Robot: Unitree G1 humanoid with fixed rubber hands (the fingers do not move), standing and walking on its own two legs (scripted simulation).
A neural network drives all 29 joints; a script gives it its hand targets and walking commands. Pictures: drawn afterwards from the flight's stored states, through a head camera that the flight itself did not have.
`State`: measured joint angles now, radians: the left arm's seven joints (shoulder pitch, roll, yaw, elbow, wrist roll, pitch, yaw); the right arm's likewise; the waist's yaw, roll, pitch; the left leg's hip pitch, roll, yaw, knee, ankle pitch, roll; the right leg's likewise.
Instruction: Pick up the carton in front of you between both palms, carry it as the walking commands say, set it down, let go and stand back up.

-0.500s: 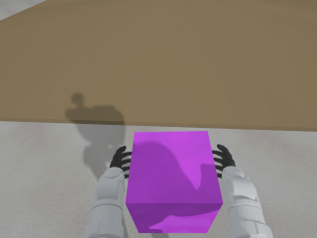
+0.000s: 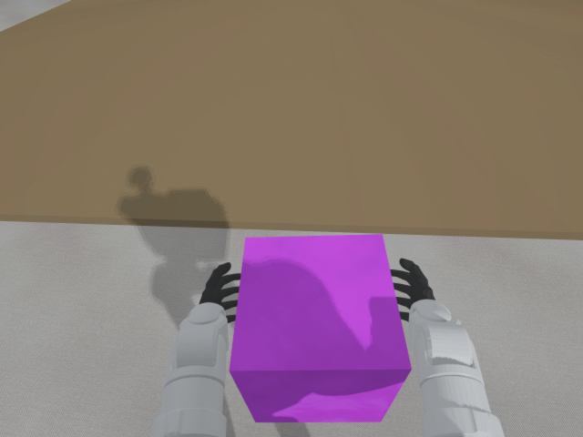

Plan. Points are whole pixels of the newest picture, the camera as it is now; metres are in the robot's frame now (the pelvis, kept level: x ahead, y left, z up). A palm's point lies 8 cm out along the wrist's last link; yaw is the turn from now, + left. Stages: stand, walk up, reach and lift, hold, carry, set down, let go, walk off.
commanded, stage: reach and lift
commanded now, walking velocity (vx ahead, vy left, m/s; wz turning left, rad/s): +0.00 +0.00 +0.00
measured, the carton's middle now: (315, 333) +0.30 +0.00 -0.04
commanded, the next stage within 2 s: hold in 0.34 s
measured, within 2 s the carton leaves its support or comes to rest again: neither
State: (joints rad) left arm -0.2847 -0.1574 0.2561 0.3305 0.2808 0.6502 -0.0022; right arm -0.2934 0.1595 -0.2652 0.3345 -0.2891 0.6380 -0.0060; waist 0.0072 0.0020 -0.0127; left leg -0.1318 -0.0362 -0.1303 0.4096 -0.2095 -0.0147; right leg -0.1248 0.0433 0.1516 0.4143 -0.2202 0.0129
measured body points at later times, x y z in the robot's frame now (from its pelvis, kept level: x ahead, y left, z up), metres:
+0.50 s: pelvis +0.01 +0.00 +0.00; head -0.04 +0.00 +0.45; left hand +0.30 +0.15 +0.04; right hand +0.30 -0.15 +0.05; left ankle +0.01 +0.13 -0.74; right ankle +0.01 -0.13 -0.74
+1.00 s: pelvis +0.00 +0.00 +0.00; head -0.05 +0.00 +0.45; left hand +0.30 +0.15 +0.05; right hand +0.30 -0.15 +0.05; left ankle +0.01 +0.13 -0.74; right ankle +0.01 -0.13 -0.74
